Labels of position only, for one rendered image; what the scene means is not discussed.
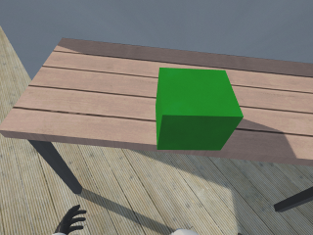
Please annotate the left robot hand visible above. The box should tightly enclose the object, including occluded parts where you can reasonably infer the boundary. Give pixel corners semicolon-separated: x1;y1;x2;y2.
54;205;87;235

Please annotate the carton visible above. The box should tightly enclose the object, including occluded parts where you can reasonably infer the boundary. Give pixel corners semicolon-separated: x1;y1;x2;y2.
156;68;244;151

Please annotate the table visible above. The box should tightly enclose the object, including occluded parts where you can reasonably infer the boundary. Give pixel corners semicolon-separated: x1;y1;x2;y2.
0;38;313;212

